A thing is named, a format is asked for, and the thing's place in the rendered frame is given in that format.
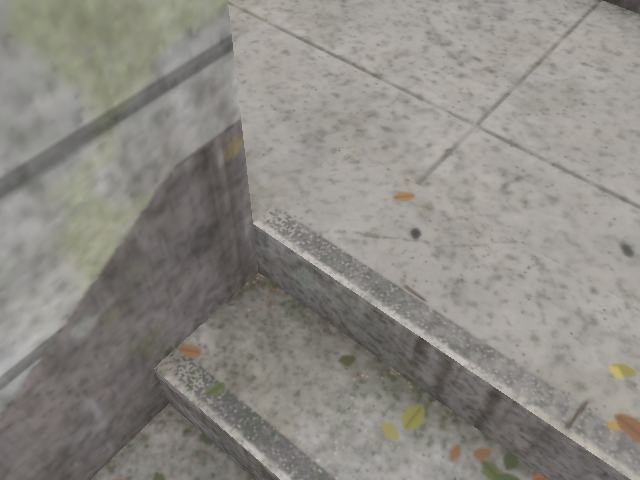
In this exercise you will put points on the stairs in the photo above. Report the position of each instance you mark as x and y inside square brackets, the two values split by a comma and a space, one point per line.
[297, 377]

